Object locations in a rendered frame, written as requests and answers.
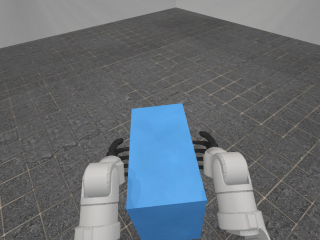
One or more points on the carton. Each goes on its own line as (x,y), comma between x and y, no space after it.
(166,199)

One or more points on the right robot hand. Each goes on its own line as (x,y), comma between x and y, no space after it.
(209,144)

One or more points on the robot right forearm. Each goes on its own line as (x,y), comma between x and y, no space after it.
(238,212)

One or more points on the robot left forearm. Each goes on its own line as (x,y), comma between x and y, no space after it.
(99,200)

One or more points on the left robot hand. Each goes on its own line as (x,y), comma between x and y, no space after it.
(114,151)

